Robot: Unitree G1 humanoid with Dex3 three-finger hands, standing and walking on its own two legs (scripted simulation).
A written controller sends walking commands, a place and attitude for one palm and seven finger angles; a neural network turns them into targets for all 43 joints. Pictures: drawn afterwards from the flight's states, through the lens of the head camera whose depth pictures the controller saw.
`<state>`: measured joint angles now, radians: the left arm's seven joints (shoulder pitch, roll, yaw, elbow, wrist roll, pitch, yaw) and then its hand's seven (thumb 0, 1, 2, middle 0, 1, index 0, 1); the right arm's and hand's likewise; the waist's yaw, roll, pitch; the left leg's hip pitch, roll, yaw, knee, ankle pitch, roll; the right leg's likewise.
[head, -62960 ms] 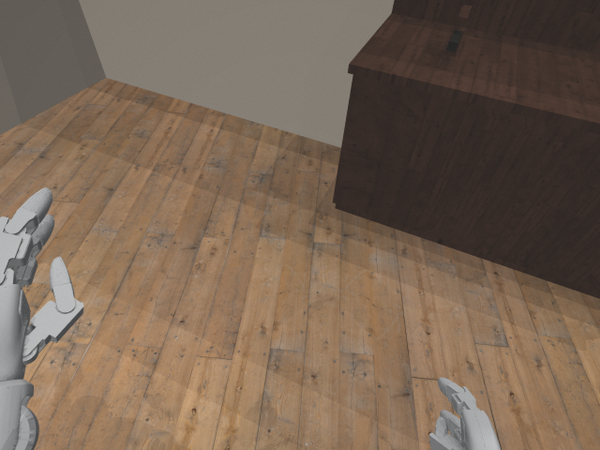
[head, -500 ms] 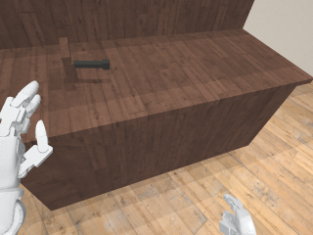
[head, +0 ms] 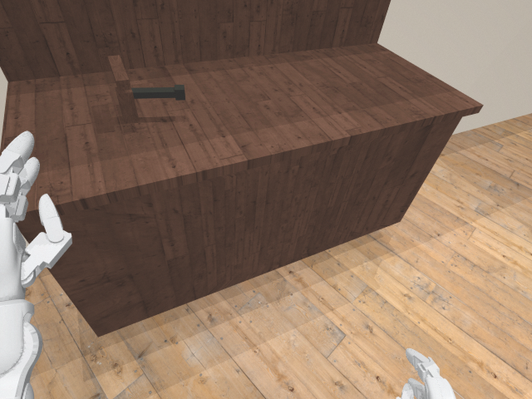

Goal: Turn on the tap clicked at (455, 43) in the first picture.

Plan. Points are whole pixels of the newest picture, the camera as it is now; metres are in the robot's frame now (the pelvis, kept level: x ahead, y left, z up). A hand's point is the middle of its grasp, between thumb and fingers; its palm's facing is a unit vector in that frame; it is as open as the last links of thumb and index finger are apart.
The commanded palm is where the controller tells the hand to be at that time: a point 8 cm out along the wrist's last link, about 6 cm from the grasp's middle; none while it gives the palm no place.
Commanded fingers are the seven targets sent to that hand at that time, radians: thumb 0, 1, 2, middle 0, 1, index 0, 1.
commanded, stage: stop stepping back and stand still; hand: left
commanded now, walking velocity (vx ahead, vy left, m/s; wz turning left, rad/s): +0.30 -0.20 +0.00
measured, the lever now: (179, 92) +0.80 +0.25 +0.06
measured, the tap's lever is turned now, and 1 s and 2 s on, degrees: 76 76 76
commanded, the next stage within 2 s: stand and check the lever's angle in 0.76 s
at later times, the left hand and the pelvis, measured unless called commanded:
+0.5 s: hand (86, 244) +0.24 +0.22 +0.18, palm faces +0.41 -0.85 -0.34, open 7.5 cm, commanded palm +0.18 +0.27 +0.19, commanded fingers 0.00 0.90 0.90 -0.20 -0.30 -0.20 -0.30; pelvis +0.03 -0.02 +0.00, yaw +1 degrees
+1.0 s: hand (73, 247) +0.24 +0.24 +0.17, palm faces +0.39 -0.84 -0.39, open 7.4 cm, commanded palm +0.19 +0.27 +0.19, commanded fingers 0.00 0.90 0.90 -0.20 -0.30 -0.20 -0.30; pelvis +0.03 -0.01 +0.02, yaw +0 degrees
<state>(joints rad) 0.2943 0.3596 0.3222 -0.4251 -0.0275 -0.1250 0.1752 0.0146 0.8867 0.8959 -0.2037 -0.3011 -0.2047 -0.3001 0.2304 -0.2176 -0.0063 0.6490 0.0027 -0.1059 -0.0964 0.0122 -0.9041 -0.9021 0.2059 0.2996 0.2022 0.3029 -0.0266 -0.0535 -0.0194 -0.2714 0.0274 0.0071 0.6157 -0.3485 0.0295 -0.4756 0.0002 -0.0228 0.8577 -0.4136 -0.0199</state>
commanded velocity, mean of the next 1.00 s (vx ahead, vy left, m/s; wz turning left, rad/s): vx -0.01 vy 0.00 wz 0.00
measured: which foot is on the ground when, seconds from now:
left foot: down 0.00-0.20, up 0.22-0.42, down 0.44-1.00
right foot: up 0.00-0.18, down 0.20-1.00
